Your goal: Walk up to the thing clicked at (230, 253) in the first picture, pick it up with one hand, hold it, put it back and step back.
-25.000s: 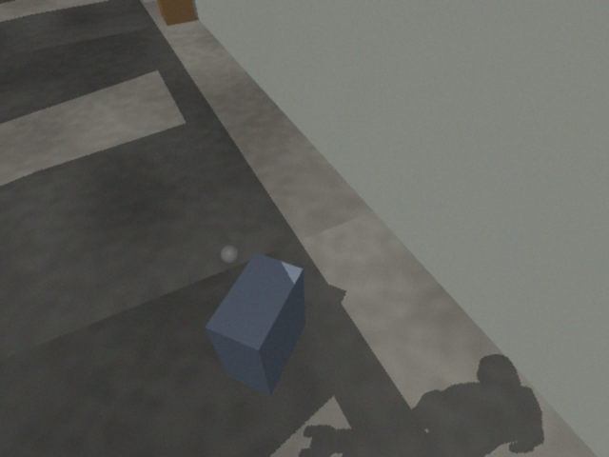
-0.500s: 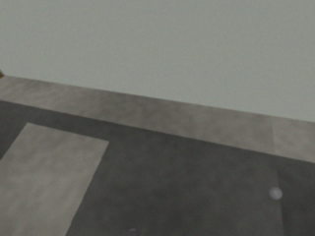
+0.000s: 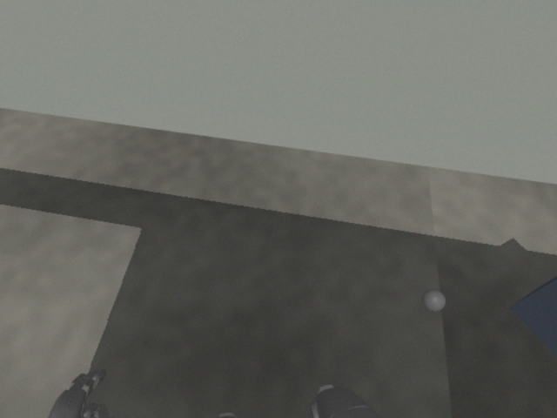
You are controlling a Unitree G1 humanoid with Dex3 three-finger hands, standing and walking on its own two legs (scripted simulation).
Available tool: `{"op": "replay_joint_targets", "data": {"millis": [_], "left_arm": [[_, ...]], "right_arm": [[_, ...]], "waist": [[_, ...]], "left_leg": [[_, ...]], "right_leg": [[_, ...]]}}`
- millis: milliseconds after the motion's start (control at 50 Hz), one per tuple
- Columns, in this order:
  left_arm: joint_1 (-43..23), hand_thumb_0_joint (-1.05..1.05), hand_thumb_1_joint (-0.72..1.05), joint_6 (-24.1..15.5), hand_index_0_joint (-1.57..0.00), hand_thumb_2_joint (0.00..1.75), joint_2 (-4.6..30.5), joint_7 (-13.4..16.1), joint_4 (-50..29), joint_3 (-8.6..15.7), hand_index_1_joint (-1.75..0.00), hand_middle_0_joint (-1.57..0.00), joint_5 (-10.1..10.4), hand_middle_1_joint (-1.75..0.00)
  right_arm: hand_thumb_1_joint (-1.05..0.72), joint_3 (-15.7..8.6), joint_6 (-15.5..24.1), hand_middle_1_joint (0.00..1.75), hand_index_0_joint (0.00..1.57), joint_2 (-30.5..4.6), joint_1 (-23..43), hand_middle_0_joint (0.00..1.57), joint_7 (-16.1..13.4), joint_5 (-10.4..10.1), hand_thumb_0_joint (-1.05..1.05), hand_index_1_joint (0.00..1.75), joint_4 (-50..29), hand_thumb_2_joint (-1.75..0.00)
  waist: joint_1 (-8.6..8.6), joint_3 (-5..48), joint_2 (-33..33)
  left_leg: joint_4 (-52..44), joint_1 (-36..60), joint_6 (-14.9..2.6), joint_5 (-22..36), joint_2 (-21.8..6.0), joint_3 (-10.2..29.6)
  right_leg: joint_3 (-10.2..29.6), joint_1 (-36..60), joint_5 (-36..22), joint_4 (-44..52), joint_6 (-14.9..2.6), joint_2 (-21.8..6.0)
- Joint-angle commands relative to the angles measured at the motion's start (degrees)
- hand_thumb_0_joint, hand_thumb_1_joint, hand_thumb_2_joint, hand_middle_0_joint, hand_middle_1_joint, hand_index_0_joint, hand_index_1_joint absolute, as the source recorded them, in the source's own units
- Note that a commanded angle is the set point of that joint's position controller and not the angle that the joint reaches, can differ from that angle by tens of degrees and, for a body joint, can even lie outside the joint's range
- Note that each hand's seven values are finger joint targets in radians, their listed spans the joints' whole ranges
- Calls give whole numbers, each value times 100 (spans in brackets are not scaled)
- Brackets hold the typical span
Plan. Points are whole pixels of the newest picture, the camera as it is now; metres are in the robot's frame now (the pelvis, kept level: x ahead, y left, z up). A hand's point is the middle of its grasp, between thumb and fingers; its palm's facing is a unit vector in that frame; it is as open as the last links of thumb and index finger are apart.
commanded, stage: walk up
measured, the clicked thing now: (433, 300) +0.47 -0.60 -0.72
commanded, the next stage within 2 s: none
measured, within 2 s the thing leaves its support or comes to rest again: neither
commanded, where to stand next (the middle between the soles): +0.10 +0.00 m, yaw +70 degrees
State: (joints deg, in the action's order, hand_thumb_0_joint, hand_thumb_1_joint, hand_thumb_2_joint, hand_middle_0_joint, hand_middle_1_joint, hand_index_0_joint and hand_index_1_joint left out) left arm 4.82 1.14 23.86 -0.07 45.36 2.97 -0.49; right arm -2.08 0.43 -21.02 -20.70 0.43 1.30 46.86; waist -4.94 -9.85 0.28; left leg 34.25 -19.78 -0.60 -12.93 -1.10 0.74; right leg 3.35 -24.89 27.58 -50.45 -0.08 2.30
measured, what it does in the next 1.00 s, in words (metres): steps on the spot, turning left: right foot, then left foot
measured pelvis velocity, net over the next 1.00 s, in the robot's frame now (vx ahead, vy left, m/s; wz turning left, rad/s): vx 0.02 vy -0.04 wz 0.80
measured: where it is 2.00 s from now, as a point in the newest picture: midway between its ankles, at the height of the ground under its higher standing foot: outside the picture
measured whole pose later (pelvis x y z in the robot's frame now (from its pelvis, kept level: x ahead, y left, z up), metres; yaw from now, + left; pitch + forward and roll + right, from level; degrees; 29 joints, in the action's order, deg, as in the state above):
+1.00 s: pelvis +0.02 -0.04 +0.00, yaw +46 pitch -2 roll +0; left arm 15.8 1.5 24.6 -4.3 47.7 4.2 -1.4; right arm -1.6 1.5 -22.6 -21.8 -0.3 0.1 46.9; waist 0.9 -3.5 5.1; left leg 34.0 -11.5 -0.8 -20.3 1.7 2.9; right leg -1.0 -29.0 19.8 -56.8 0.9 -6.3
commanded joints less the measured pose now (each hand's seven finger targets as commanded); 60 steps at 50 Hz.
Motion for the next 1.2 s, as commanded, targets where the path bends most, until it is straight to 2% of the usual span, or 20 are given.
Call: {"op": "replay_joint_targets", "data": {"millis": [0,80,120,140,220,400,600,720,760,780,800,820,900,1020,1060,1100,1120,1140,1160,1180], "left_arm": [[350,0,90,-63,-20,90,821,51,-538,364,-30,-20,67,-30],[692,0,90,-145,-20,90,889,73,-512,459,-30,-20,-23,-30],[130,0,90,-128,-20,90,1493,123,-761,588,-30,-20,-154,-30],[-498,0,90,-114,-20,90,1455,119,-887,594,-30,-20,-142,-30],[-681,0,90,-284,-20,90,1065,95,-720,467,-30,-20,-170,-30],[349,0,90,-326,-20,90,1133,-59,-618,642,-30,-20,-192,-30],[1086,0,90,-254,-20,90,1486,-186,-465,723,-30,-20,-234,-30],[607,0,90,-146,-20,90,1677,-321,-557,705,-30,-20,-235,-30],[609,0,90,-78,-20,90,1203,-373,-603,527,-30,-20,-209,-30],[695,0,90,-61,-20,90,757,-406,-689,386,-30,-20,-157,-30],[601,0,90,-83,-20,90,1094,-426,-749,464,-30,-20,-179,-30],[372,0,90,-125,-20,90,1493,-430,-742,536,-30,-20,-198,-30],[1458,0,90,-112,-20,90,1356,-376,-93,540,-30,-20,-87,-30],[618,0,90,-239,-20,90,921,-134,-289,364,-30,-20,64,-30],[605,0,90,-307,-20,90,875,-48,-241,344,-30,-20,128,-30],[1072,0,90,-362,-20,90,984,34,-40,369,-30,-20,120,-30],[1430,0,90,-396,-20,90,1344,75,18,468,-30,-20,74,-30],[1653,0,90,-396,-20,90,1695,106,-3,566,-30,-20,40,-30],[1391,0,90,-347,-20,90,1803,85,-74,598,-30,-20,63,-30],[826,0,90,-323,-20,90,1835,107,-202,608,-30,-20,14,-30]], "right_arm": [[-90,-550,60,30,20,-1708,224,20,-162,-10,0,30,-643,-90],[-90,-378,-39,30,20,-1261,701,20,-105,-33,0,30,-813,-90],[-90,-310,-115,30,20,-1001,-2,20,-205,-34,0,30,-665,-90],[-90,-440,-151,30,20,-1337,-222,20,-216,19,0,30,-536,-90],[-90,-548,-192,30,20,-1421,-177,20,46,-12,0,30,-254,-90],[-90,-546,-270,30,20,-1502,-8,20,154,37,0,30,-254,-90],[-90,-581,-238,30,20,-1568,326,20,271,23,0,30,-398,-90],[-90,-611,-74,30,20,-1637,-220,20,212,-63,0,30,-265,-90],[-90,-774,-4,30,20,-1973,-1051,20,43,-87,0,30,-7,-90],[-90,-868,29,30,20,-2438,-1026,20,-89,-15,0,30,-161,-90],[-90,-830,74,30,20,-2654,-568,20,-131,30,0,30,-454,-90],[-90,-767,104,30,20,-2626,-178,20,-153,-107,0,30,-437,-90],[-90,-461,291,30,20,-1848,286,20,-200,-154,0,30,-532,-90],[-90,-419,338,30,20,-1752,116,20,-212,-41,0,30,-551,-90],[-90,-456,262,30,20,-1746,140,20,-238,-32,0,30,-627,-90],[-90,-420,168,30,20,-1532,202,20,-257,-163,0,30,-700,-90],[-90,-362,160,30,20,-1321,177,20,-265,-239,0,30,-762,-90],[-90,-275,144,30,20,-1059,15,20,-293,-267,0,30,-862,-90],[-90,-365,42,30,20,-1244,-189,20,-377,-194,0,30,-722,-90],[-90,-472,-47,30,20,-1507,-172,20,-414,-112,0,30,-627,-90]], "waist": [[500,1695,-818],[1046,1666,-245],[804,1337,1163],[610,1110,885],[396,602,672],[864,684,888],[885,895,531],[454,693,307],[-14,779,-1103],[-34,453,-2213],[130,112,-1547],[244,-148,-1200],[750,327,-639],[509,448,-1158],[465,728,-1214],[765,1249,-707],[961,1810,20],[1086,2260,1098],[914,2377,1270],[761,2170,1293]], "left_leg": [[-638,1485,-918,3387,-975,1947],[152,-928,-299,764,-199,1345],[2047,-2065,164,-1714,405,452],[2434,-1898,123,-1517,106,479],[2864,-1432,117,-461,70,461],[2246,-1666,201,-75,-129,177],[1300,-1065,31,-943,-543,-308],[139,529,-226,-1008,-272,-748],[-855,2122,-582,-1545,-231,259],[-1992,2165,-1008,-3308,-1331,2739],[-2603,1297,-1666,-4070,-2178,4587],[-2776,711,-1825,-3821,-2282,4537],[-1557,857,-1075,-986,-917,1608],[-378,141,-1058,4236,-604,1177],[169,197,-876,4514,-332,1080],[1056,143,-469,3490,-1,1073],[1833,-308,-287,2431,162,936],[2910,-1305,-82,180,554,473],[3519,-1252,-104,-2294,579,415],[3941,-1384,-95,-2422,265,401]], "right_leg": [[-181,-207,-488,41,-8,77],[392,2498,-1294,2385,-465,-417],[2613,2096,-130,3456,-1001,-2776],[2560,1570,489,3670,-1205,-2918],[1088,992,78,3685,-395,-1757],[-55,2354,-224,4004,204,-1825],[-393,2114,903,3860,-531,-2464],[-1131,582,1308,3055,-697,-2405],[-1792,-899,1272,789,-256,-1655],[-1991,-2147,904,-878,105,-709],[-793,-2353,547,-1359,187,-632],[-122,-1950,144,-1419,174,-1080],[-272,-1208,-838,-929,98,-965],[-651,3,-986,357,7,-676],[-820,412,-1285,912,-107,-413],[-729,1403,-2506,2036,-214,-389],[-103,2323,-3589,2002,-408,-966],[1275,3216,-4645,2123,-848,-2423],[2132,2881,-4473,2404,-1364,-3303],[2578,2492,-3516,2480,-1666,-3473]]}}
